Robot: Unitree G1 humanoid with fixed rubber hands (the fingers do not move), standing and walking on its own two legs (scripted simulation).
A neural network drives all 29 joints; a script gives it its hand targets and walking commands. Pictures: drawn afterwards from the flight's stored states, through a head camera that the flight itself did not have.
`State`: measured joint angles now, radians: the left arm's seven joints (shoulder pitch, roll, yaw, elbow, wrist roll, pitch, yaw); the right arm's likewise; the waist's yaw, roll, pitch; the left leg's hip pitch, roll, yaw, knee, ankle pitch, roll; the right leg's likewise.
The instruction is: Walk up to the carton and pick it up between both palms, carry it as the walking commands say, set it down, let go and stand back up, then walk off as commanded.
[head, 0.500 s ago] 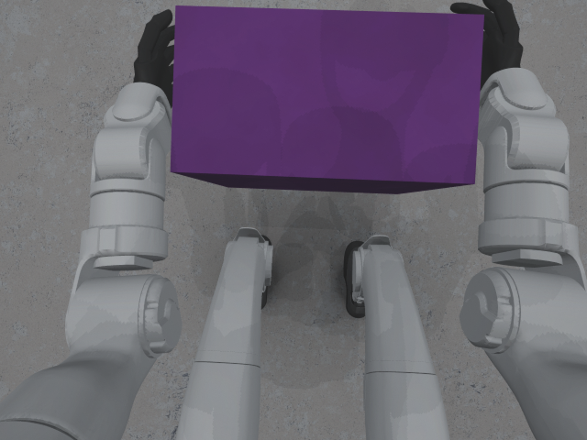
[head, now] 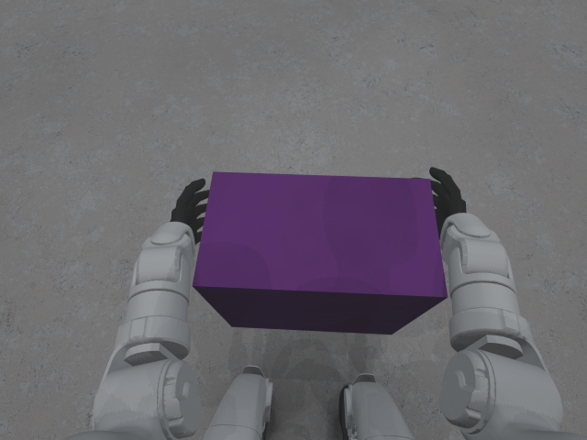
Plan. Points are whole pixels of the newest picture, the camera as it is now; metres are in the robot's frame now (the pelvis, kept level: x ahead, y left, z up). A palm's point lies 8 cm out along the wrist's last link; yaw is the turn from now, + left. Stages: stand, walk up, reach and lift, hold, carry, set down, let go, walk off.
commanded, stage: reach and lift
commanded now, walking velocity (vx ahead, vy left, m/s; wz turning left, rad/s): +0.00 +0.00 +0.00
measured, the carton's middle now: (315, 264) +0.35 +0.00 -0.07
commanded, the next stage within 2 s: hold in 1.96 s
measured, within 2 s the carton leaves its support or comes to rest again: neither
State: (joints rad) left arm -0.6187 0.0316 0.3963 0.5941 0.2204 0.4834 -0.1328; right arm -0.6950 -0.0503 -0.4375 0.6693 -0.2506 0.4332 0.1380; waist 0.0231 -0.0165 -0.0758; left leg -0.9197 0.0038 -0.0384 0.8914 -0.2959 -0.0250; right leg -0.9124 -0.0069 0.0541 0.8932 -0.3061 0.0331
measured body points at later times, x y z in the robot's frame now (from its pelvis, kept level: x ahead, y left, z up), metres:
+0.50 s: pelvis +0.07 -0.01 +0.06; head +0.13 -0.01 +0.50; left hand +0.36 +0.19 +0.02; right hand +0.38 -0.18 +0.03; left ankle +0.07 +0.13 -0.68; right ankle +0.07 -0.14 -0.68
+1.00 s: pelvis +0.05 +0.00 +0.07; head +0.04 +0.01 +0.52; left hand +0.35 +0.19 +0.09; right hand +0.37 -0.19 +0.10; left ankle +0.07 +0.13 -0.68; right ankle +0.07 -0.14 -0.68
